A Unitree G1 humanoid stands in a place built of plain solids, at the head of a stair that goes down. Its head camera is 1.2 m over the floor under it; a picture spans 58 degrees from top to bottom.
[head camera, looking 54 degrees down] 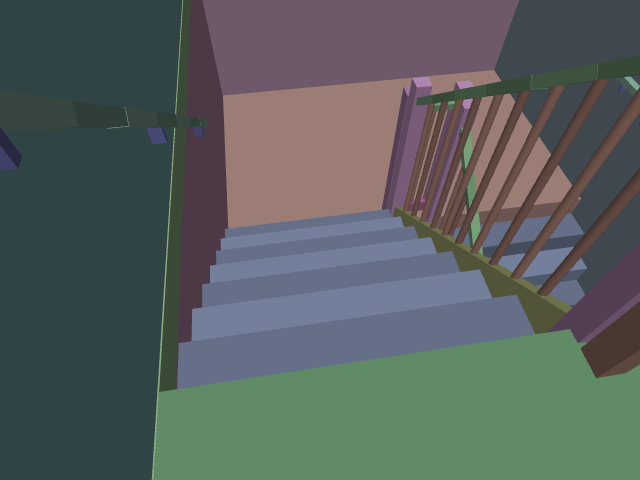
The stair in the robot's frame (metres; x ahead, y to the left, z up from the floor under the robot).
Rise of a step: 0.18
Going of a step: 0.22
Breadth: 1.20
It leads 9 degrees to the left of straight ahead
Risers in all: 8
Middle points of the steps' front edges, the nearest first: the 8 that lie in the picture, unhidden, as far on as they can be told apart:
0.45 -0.15 0.00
0.67 -0.12 -0.17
0.88 -0.08 -0.35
1.10 -0.05 -0.53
1.31 -0.02 -0.71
1.53 0.02 -0.88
1.75 0.05 -1.06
1.96 0.08 -1.24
